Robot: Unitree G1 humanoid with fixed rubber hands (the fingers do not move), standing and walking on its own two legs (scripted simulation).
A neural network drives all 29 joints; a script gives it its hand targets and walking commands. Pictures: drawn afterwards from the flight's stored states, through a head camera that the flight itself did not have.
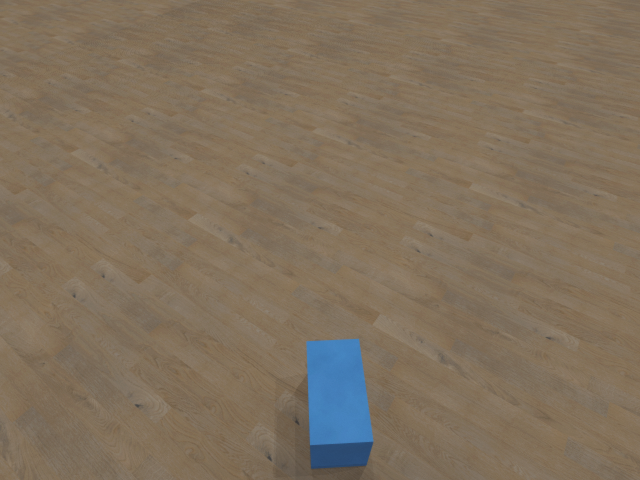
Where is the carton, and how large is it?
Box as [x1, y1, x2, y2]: [306, 339, 373, 468]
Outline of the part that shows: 358,339 306,341 311,468 366,464 373,441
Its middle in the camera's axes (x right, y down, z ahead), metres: +0.05 +0.46 +1.12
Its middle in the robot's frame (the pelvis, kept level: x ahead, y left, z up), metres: +0.51 -0.01 -0.65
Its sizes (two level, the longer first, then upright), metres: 0.287 0.157 0.203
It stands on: the floor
